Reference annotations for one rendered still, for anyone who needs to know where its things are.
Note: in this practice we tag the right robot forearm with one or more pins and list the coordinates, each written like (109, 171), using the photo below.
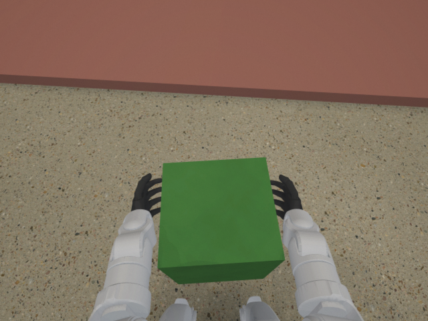
(318, 286)

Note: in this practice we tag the robot right shin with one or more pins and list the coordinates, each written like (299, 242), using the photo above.
(254, 299)

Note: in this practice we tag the carton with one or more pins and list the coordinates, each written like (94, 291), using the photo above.
(218, 221)

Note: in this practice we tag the left robot forearm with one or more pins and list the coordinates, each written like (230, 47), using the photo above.
(125, 291)

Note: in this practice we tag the robot right hand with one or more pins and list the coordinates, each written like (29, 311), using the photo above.
(290, 196)

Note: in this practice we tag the robot left hand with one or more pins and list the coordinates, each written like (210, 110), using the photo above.
(142, 195)

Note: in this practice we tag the robot left thigh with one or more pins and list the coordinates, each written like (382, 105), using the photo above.
(179, 312)

